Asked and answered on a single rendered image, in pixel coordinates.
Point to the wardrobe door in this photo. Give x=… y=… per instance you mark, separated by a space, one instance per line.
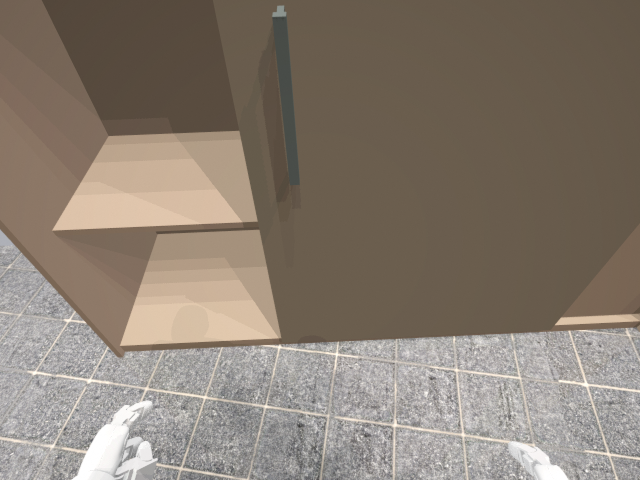
x=615 y=290
x=466 y=166

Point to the handle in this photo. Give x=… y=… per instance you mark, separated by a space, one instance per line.
x=286 y=91

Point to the robot left hand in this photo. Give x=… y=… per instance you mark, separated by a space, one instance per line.
x=110 y=451

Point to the robot right hand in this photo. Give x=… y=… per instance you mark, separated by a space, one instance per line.
x=536 y=462

